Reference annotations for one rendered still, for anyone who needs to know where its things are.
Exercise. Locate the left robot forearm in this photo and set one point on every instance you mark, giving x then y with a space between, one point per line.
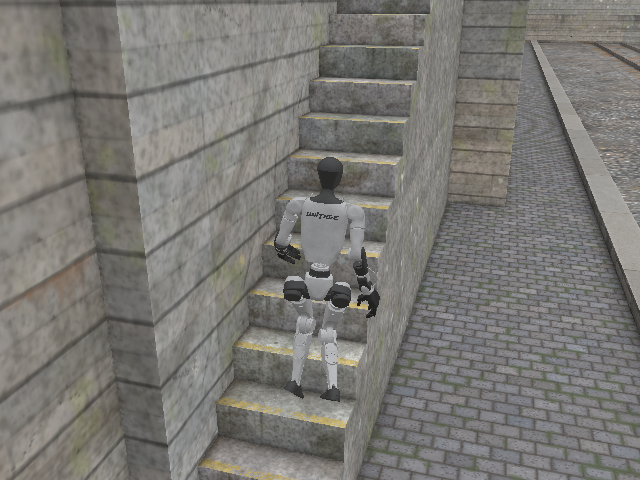
279 248

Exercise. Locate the robot right upper arm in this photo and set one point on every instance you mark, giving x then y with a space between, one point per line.
357 215

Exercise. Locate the left robot hand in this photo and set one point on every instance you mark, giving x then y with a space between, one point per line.
293 252

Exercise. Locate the robot right foot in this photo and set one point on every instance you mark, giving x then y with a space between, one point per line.
331 394

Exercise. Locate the right robot hand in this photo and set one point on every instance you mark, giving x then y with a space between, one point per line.
373 301

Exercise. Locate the right robot forearm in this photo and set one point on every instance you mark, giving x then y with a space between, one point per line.
362 274

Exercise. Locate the robot left upper arm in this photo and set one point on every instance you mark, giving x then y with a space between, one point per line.
289 219

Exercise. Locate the robot left thigh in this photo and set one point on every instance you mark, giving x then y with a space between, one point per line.
294 291

